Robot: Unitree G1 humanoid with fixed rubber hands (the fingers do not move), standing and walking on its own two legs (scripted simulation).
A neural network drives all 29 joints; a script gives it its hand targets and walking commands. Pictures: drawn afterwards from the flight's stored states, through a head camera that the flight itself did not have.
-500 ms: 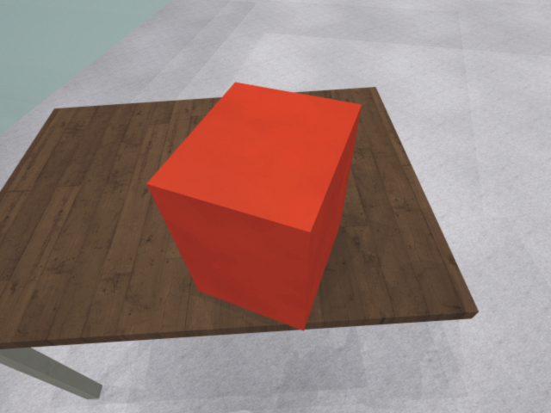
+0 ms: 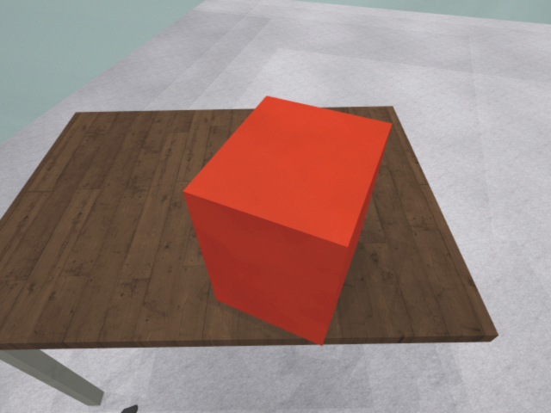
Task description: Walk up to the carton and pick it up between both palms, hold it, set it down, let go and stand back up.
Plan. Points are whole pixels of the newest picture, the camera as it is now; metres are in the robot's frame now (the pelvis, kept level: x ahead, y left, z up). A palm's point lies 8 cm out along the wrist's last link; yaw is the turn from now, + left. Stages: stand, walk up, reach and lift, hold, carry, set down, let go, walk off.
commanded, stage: walk up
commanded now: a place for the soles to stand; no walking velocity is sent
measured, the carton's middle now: (294, 221) +0.43 +0.00 +0.02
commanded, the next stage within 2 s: reach and lift in 1.98 s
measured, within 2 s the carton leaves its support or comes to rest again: neither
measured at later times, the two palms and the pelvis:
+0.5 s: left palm out of the picture +0.02 +0.27 -0.11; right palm out of the picture +0.08 -0.25 -0.11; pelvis +0.00 +0.00 +0.00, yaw +5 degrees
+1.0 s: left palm out of the picture +0.02 +0.26 -0.12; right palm out of the picture +0.11 -0.25 -0.12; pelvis +0.03 +0.00 +0.00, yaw +7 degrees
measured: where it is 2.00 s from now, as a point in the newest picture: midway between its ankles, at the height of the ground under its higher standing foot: outside the picture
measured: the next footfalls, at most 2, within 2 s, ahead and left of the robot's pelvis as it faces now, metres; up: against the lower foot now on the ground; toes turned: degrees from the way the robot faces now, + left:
none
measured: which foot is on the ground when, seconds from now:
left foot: down 0.00-1.00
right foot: down 0.00-1.00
